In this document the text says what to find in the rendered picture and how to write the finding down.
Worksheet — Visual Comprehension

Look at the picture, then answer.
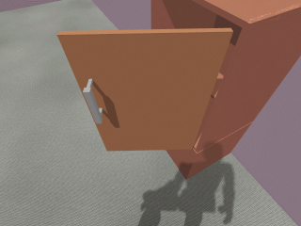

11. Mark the handle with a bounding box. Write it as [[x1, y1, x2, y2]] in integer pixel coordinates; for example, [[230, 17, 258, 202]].
[[83, 79, 103, 124]]

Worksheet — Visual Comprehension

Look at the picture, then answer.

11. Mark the cupboard door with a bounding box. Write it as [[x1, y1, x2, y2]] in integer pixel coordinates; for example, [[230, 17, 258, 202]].
[[57, 27, 233, 152]]

